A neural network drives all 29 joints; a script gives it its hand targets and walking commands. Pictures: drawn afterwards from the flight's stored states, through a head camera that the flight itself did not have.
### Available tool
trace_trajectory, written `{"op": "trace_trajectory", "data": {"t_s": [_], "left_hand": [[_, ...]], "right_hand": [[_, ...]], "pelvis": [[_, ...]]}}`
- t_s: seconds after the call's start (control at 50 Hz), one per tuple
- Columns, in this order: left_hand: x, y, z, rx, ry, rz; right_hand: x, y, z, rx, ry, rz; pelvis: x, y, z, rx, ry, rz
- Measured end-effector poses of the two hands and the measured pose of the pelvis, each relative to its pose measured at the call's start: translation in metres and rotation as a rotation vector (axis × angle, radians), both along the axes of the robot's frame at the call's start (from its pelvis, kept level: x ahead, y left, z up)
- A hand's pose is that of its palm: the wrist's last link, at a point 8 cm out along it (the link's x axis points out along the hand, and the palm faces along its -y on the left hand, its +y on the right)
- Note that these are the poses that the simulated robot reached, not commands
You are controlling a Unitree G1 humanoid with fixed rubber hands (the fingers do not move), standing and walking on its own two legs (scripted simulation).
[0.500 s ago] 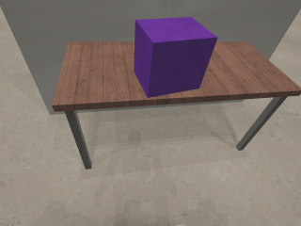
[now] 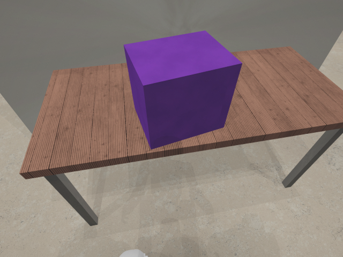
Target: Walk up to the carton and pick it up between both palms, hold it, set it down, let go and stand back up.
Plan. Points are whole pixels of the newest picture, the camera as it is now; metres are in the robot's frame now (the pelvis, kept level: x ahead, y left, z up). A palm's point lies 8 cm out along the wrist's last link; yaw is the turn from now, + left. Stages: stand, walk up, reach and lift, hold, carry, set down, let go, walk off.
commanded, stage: walk up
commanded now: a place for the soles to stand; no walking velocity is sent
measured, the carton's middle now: (178, 89) +0.63 -0.02 +0.03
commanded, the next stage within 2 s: none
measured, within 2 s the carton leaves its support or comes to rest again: neither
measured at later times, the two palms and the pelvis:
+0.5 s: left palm out of the picture +0.17 +0.27 -0.15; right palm (248, 235) +0.22 -0.20 -0.14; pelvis +0.12 +0.03 -0.02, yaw -2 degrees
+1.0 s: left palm (78, 225) +0.24 +0.26 -0.13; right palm (265, 248) +0.19 -0.24 -0.13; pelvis +0.14 +0.02 +0.00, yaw -5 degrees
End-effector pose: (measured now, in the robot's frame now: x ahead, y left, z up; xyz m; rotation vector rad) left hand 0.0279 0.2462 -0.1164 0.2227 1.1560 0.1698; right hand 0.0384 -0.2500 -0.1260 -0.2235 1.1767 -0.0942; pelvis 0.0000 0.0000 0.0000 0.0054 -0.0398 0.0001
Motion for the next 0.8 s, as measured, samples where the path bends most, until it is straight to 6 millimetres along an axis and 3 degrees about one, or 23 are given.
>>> {"op": "trace_trajectory", "data": {"t_s": [0.14, 0.2, 0.26, 0.38, 0.5, 0.68, 0.8], "left_hand": [[-0.01, 0.011, -0.01, -0.03, 0.141, 0.071], [0.0, 0.022, -0.026, -0.052, 0.182, 0.081], [0.02, 0.032, -0.042, -0.055, 0.204, 0.073], [0.082, 0.034, -0.039, -0.055, 0.149, 0.026], [0.137, 0.027, -0.032, -0.033, 0.038, -0.025], [0.196, 0.019, -0.008, -0.021, -0.051, -0.085], [0.22, 0.018, -0.003, -0.021, -0.081, -0.119]], "right_hand": [[0.11, 0.031, 0.008, 0.013, -0.103, 0.074], [0.15, 0.051, 0.003, 0.007, -0.157, 0.093], [0.171, 0.064, -0.004, 0.002, -0.172, 0.068], [0.176, 0.068, -0.001, -0.006, -0.128, 0.003], [0.18, 0.05, -0.01, 0.004, -0.112, -0.028], [0.171, 0.031, -0.009, 0.01, -0.067, -0.07], [0.155, 0.024, -0.006, -0.006, -0.024, -0.101]], "pelvis": [[0.054, 0.014, 0.0, -0.021, 0.008, 0.016], [0.078, 0.027, -0.013, -0.036, 0.004, 0.022], [0.094, 0.035, -0.023, -0.019, 0.003, 0.035], [0.113, 0.038, -0.016, -0.02, -0.004, 0.003], [0.124, 0.031, -0.019, -0.009, -0.009, -0.035], [0.135, 0.026, -0.008, 0.001, -0.002, -0.051], [0.141, 0.025, -0.005, 0.006, 0.006, -0.065]]}}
